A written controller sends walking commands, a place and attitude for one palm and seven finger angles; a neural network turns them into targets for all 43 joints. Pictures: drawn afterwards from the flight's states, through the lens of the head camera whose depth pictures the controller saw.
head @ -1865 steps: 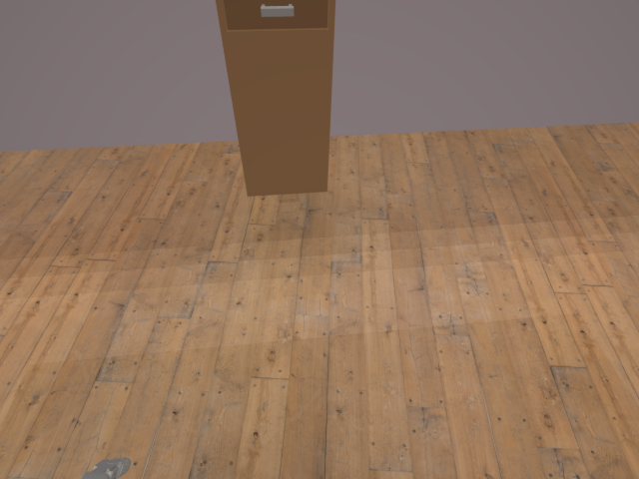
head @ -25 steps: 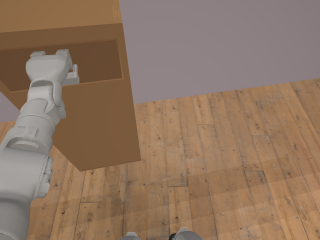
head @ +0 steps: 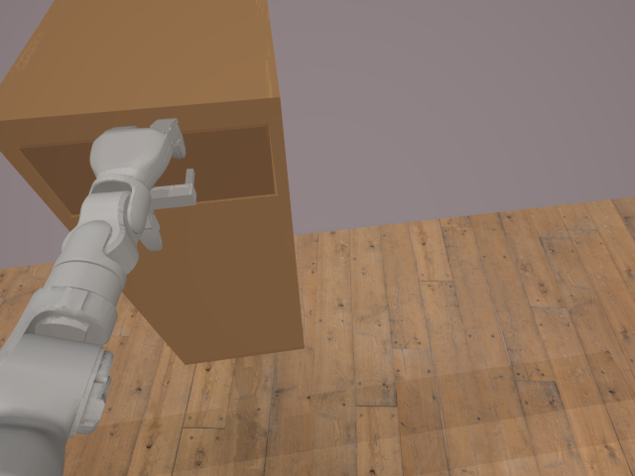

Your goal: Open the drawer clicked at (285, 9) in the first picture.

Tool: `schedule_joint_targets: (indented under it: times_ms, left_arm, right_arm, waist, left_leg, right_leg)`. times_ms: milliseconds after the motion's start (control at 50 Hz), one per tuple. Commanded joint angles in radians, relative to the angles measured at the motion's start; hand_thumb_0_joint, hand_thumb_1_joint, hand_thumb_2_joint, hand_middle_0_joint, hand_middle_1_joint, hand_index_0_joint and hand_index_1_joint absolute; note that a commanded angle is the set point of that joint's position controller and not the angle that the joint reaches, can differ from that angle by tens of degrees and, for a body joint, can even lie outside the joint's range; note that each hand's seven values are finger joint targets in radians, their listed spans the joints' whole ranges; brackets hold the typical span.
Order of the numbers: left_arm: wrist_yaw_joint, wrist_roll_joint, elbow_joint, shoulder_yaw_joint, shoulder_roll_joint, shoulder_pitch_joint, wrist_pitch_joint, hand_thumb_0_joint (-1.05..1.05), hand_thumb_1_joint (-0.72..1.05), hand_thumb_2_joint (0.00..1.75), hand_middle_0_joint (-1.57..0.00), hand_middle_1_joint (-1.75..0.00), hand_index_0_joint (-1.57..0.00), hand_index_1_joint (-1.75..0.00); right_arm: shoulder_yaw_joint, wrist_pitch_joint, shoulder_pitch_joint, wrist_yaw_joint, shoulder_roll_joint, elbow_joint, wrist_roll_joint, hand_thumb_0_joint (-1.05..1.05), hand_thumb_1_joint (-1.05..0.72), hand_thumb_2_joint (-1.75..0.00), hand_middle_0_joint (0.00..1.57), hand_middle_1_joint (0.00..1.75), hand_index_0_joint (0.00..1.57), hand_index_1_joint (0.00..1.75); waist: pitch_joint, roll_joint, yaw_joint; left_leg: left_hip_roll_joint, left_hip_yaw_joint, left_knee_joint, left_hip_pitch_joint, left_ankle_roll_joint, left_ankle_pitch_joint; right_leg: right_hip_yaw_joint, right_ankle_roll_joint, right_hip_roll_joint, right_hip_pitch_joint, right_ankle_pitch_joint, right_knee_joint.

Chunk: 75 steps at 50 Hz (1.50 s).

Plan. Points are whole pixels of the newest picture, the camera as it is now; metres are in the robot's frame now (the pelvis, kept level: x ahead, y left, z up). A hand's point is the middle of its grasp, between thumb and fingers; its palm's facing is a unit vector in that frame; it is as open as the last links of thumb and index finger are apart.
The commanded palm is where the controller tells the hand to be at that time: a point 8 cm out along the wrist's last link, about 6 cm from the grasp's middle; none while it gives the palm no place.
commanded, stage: lift the hand off the handle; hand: left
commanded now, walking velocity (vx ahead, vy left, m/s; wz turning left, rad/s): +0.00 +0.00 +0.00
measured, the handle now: (159, 187) +0.51 +0.24 +0.06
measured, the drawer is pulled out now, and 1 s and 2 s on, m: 0.00 0.00 0.00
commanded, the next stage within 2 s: draw the hand back to the body in 0.56 s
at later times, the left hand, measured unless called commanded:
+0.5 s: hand (120, 114) +0.47 +0.23 +0.21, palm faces +0.08 +0.03 -1.00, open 13.5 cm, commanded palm +0.45 +0.22 +0.25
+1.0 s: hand (90, 154) +0.42 +0.25 +0.19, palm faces +0.16 +0.00 -0.99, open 13.8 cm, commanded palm +0.37 +0.24 +0.25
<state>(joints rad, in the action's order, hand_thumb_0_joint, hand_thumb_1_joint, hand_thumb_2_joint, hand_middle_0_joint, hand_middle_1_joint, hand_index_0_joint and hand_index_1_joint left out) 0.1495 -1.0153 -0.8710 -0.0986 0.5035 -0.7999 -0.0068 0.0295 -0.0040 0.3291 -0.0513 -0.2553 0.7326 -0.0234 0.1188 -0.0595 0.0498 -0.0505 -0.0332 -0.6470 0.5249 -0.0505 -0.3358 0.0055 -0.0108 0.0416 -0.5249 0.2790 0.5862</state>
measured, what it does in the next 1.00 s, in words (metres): stands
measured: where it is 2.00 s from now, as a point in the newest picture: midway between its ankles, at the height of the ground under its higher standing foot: outside the picture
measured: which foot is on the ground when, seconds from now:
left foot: down 0.00-1.00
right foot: down 0.00-1.00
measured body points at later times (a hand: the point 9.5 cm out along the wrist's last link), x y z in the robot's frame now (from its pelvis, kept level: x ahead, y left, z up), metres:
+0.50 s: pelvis +0.00 -0.01 +0.01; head +0.03 -0.03 +0.46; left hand +0.46 +0.22 +0.26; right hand +0.11 -0.27 -0.12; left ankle -0.02 +0.08 -0.72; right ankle +0.00 -0.12 -0.72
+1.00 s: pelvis +0.01 -0.01 +0.02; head +0.02 -0.04 +0.46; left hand +0.40 +0.25 +0.25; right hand +0.15 -0.25 -0.11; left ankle -0.02 +0.08 -0.72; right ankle +0.00 -0.12 -0.72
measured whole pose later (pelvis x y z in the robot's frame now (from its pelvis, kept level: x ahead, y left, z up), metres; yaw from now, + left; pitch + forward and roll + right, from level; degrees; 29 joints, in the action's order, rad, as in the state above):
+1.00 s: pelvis +0.01 -0.01 +0.02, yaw -2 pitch +6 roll +0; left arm -0.01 -0.95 -0.42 -0.04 0.56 -0.59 -0.14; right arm 0.00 0.11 0.19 -0.02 -0.27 0.68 -0.06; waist 0.08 -0.08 -0.04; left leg -0.05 0.00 -0.45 0.28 -0.05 -0.27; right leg 0.05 -0.02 0.04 -0.31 0.23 0.45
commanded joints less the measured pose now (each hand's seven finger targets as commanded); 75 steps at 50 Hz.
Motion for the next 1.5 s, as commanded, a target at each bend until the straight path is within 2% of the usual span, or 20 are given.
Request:
schedule_joint_targets:
  times_ms: [0, 60, 180, 280, 420, 500, 580, 740, 820, 900, 1040, 1140, 1240, 1260, 1280, 1300, 1320, 1360, 1400, 1480]
  left_arm:
    - [0.085, -0.006, 0.321, 0.090, 0.285, -0.720, -0.029, 0.00, -0.50, 0.30, -0.30, -1.20, -0.30, -1.20]
    - [0.047, 0.006, 0.271, 0.078, 0.275, -0.720, -0.074, 0.00, -0.50, 0.30, -0.30, -1.20, -0.30, -1.20]
    - [-0.021, 0.015, 0.349, 0.114, 0.346, -0.762, -0.041, 0.00, -0.50, 0.30, -0.30, -1.20, -0.30, -1.20]
    - [-0.064, 0.000, 0.279, 0.138, 0.391, -0.722, -0.054, 0.00, -0.50, 0.30, -0.30, -1.20, -0.30, -1.20]
    - [-0.135, 0.019, 0.299, 0.078, 0.338, -0.725, -0.046, 0.00, -0.50, 0.30, -0.30, -1.20, -0.30, -1.20]
    - [-0.192, 0.025, 0.076, 0.017, 0.262, -0.587, -0.111, 0.00, -0.50, 0.30, -0.30, -1.20, -0.30, -1.20]
    - [-0.258, 0.029, 0.087, 0.010, 0.269, -0.561, -0.114, 0.00, -0.50, 0.30, -0.30, -1.20, -0.30, -1.20]
    - [-0.223, 0.055, 0.505, 0.184, 0.402, -0.433, 0.046, 0.00, -0.50, 0.30, -0.30, -1.20, -0.30, -1.20]
    - [-0.125, 0.071, 0.573, 0.276, 0.427, -0.322, -0.001, 0.00, -0.50, 0.30, -0.30, -1.20, -0.30, -1.20]
    - [-0.091, 0.060, 0.641, 0.223, 0.376, -0.262, -0.115, 0.00, -0.50, 0.30, -0.30, -1.20, -0.30, -1.20]
    - [-0.251, 0.082, 0.770, 0.019, 0.217, -0.103, -0.276, 0.00, -0.50, 0.30, -0.30, -1.20, -0.30, -1.20]
    - [-0.321, 0.090, 0.894, 0.105, 0.298, -0.006, -0.205, 0.00, -0.50, 0.30, -0.30, -1.20, -0.30, -1.20]
    - [-0.276, 0.121, 1.064, 0.235, 0.362, 0.132, -0.115, 0.00, -0.50, 0.30, -0.30, -1.20, -0.30, -1.20]
    - [-0.217, 0.840, 1.144, 0.256, 0.028, 0.022, -0.012, 0.00, -0.47, 0.32, -0.30, -1.18, -0.30, -1.18]
    - [-0.176, 0.904, 1.115, 0.315, 0.113, 0.106, 0.034, 0.00, -0.43, 0.33, -0.29, -1.15, -0.29, -1.15]
    - [-0.160, 0.912, 1.148, 0.311, 0.089, 0.159, 0.058, 0.00, -0.40, 0.34, -0.29, -1.13, -0.29, -1.13]
    - [-0.139, 0.996, 1.129, 0.449, 0.150, 0.293, 0.063, 0.00, -0.36, 0.36, -0.29, -1.11, -0.29, -1.11]
    - [-0.118, 1.053, 1.257, 0.507, 0.161, 0.345, 0.089, 0.00, -0.29, 0.39, -0.29, -1.07, -0.29, -1.07]
    - [-0.106, 1.091, 1.279, 0.492, 0.096, 0.435, 0.109, 0.00, -0.22, 0.42, -0.28, -1.02, -0.28, -1.02]
    - [-0.091, 1.113, 1.328, 0.464, 0.028, 0.562, 0.130, 0.00, -0.08, 0.48, -0.27, -0.93, -0.27, -0.93]
  right_arm:
    - [0.044, -0.004, 0.017, -0.003, -0.141, -0.071, -0.008, 0.00, -0.90, -0.90, 0.20, 0.30, 0.20, 0.30]
    - [0.035, 0.011, -0.021, -0.001, -0.146, -0.082, -0.018, 0.00, -0.90, -0.90, 0.20, 0.30, 0.20, 0.30]
    - [0.026, 0.023, -0.061, -0.021, -0.141, -0.118, -0.014, 0.00, -0.90, -0.90, 0.20, 0.30, 0.20, 0.30]
    - [0.016, 0.034, -0.082, -0.024, -0.142, -0.122, -0.019, 0.00, -0.90, -0.90, 0.20, 0.30, 0.20, 0.30]
    - [0.016, 0.044, -0.097, -0.019, -0.138, -0.130, -0.031, 0.00, -0.90, -0.90, 0.20, 0.30, 0.20, 0.30]
    - [0.004, 0.064, -0.096, -0.017, -0.152, -0.114, -0.042, 0.00, -0.90, -0.90, 0.20, 0.30, 0.20, 0.30]
    - [0.003, 0.077, -0.100, -0.022, -0.164, -0.135, -0.047, 0.00, -0.90, -0.90, 0.20, 0.30, 0.20, 0.30]
    - [0.016, 0.073, -0.143, -0.019, -0.136, -0.214, -0.033, 0.00, -0.90, -0.90, 0.20, 0.30, 0.20, 0.30]
    - [0.019, 0.067, -0.188, 0.008, -0.129, -0.206, -0.033, 0.00, -0.90, -0.90, 0.20, 0.30, 0.20, 0.30]
    - [0.011, 0.062, -0.250, 0.027, -0.132, -0.201, -0.039, 0.00, -0.90, -0.90, 0.20, 0.30, 0.20, 0.30]
    - [-0.009, 0.081, -0.335, 0.013, -0.134, -0.246, -0.055, 0.00, -0.90, -0.90, 0.20, 0.30, 0.20, 0.30]
    - [-0.032, 0.083, -0.361, -0.006, -0.116, -0.255, -0.040, 0.00, -0.90, -0.90, 0.20, 0.30, 0.20, 0.30]
    - [-0.039, 0.069, -0.380, 0.006, -0.094, -0.261, -0.019, 0.00, -0.90, -0.90, 0.20, 0.30, 0.20, 0.30]
    - [-0.056, 0.028, -0.301, 0.007, -0.005, -0.372, -0.043, 0.00, -0.90, -0.90, 0.20, 0.30, 0.20, 0.30]
    - [-0.068, 0.009, -0.319, 0.001, -0.036, -0.334, -0.025, 0.00, -0.90, -0.90, 0.20, 0.30, 0.20, 0.30]
    - [-0.065, -0.010, -0.341, 0.000, -0.041, -0.333, -0.022, 0.00, -0.90, -0.90, 0.20, 0.30, 0.20, 0.30]
    - [-0.052, -0.004, -0.298, -0.012, -0.057, -0.320, -0.014, 0.00, -0.90, -0.90, 0.20, 0.30, 0.20, 0.30]
    - [-0.052, -0.020, -0.287, -0.014, -0.059, -0.322, -0.003, 0.00, -0.90, -0.90, 0.20, 0.30, 0.20, 0.30]
    - [-0.057, -0.032, -0.289, -0.010, -0.051, -0.306, 0.005, 0.00, -0.90, -0.90, 0.20, 0.30, 0.20, 0.30]
    - [-0.052, -0.064, -0.296, -0.006, -0.063, -0.292, 0.009, 0.00, -0.90, -0.90, 0.20, 0.30, 0.20, 0.30]
  waist:
    - [0.444, -0.091, 0.037]
    - [0.356, -0.023, 0.032]
    - [0.451, 0.000, 0.010]
    - [0.393, 0.011, -0.013]
    - [0.371, -0.019, -0.011]
    - [0.220, 0.092, -0.003]
    - [0.231, 0.118, -0.010]
    - [0.393, 0.005, -0.095]
    - [0.333, -0.012, -0.123]
    - [0.312, -0.028, -0.120]
    - [0.241, 0.057, -0.076]
    - [0.216, 0.077, -0.096]
    - [0.219, -0.019, -0.142]
    - [0.072, 0.027, -0.044]
    - [0.095, 0.084, -0.064]
    - [0.064, 0.072, -0.070]
    - [0.108, 0.086, -0.093]
    - [0.193, 0.016, -0.106]
    - [0.140, -0.067, -0.099]
    - [0.037, -0.069, -0.094]
  left_leg:
    - [0.042, -0.003, 0.046, -0.383, 0.062, 0.633]
    - [0.036, 0.002, 0.092, -0.323, 0.044, 0.495]
    - [0.027, 0.015, 0.109, -0.359, 0.026, 0.517]
    - [0.026, 0.024, 0.140, -0.319, 0.025, 0.480]
    - [0.029, 0.025, 0.157, -0.354, 0.026, 0.492]
    - [0.036, 0.030, 0.199, -0.272, 0.025, 0.369]
    - [0.036, 0.039, 0.208, -0.262, 0.016, 0.335]
    - [0.030, 0.039, 0.180, -0.335, 0.006, 0.502]
    - [0.035, 0.037, 0.189, -0.316, 0.022, 0.532]
    - [0.041, 0.038, 0.213, -0.329, 0.033, 0.519]
    - [0.028, 0.018, 0.230, -0.410, 0.018, 0.467]
    - [0.022, 0.010, 0.237, -0.422, 0.012, 0.460]
    - [0.025, 0.002, 0.230, -0.442, 0.030, 0.591]
    - [0.053, 0.019, 0.226, -0.505, 0.032, 0.511]
    - [0.068, -0.004, 0.240, -0.515, 0.026, 0.445]
    - [0.066, 0.003, 0.242, -0.506, 0.022, 0.429]
    - [0.068, 0.008, 0.251, -0.509, 0.026, 0.458]
    - [0.071, 0.018, 0.250, -0.526, 0.045, 0.539]
    - [0.077, 0.021, 0.264, -0.498, 0.063, 0.508]
    - [0.083, 0.029, 0.286, -0.452, 0.062, 0.444]
  right_leg:
    - [-0.028, -0.026, 0.018, 0.148, -0.337, -0.038]
    - [-0.027, -0.028, 0.010, 0.177, -0.293, -0.065]
    - [0.000, -0.024, -0.008, 0.309, -0.367, -0.084]
    - [0.007, -0.026, -0.019, 0.340, -0.362, -0.108]
    - [0.007, -0.027, -0.018, 0.331, -0.361, -0.125]
    - [-0.002, -0.020, -0.025, 0.296, -0.278, -0.156]
    - [0.009, -0.018, -0.035, 0.329, -0.275, -0.170]
    - [0.026, -0.026, -0.026, 0.429, -0.400, -0.124]
    - [0.016, -0.032, -0.020, 0.426, -0.387, -0.122]
    - [0.011, -0.034, -0.024, 0.425, -0.358, -0.133]
    - [-0.008, -0.024, -0.023, 0.388, -0.313, -0.174]
    - [-0.011, -0.025, -0.024, 0.417, -0.316, -0.181]
    - [-0.013, -0.033, -0.017, 0.457, -0.364, -0.175]
    - [-0.041, -0.040, -0.012, 0.397, -0.334, -0.212]
    - [-0.030, -0.037, -0.005, 0.429, -0.283, -0.204]
    - [-0.020, -0.035, -0.003, 0.415, -0.287, -0.204]
    - [-0.025, -0.032, -0.004, 0.467, -0.318, -0.210]
    - [-0.021, -0.028, -0.018, 0.542, -0.399, -0.202]
    - [-0.026, -0.028, -0.023, 0.525, -0.376, -0.212]
    - [-0.028, -0.028, -0.018, 0.489, -0.338, -0.239]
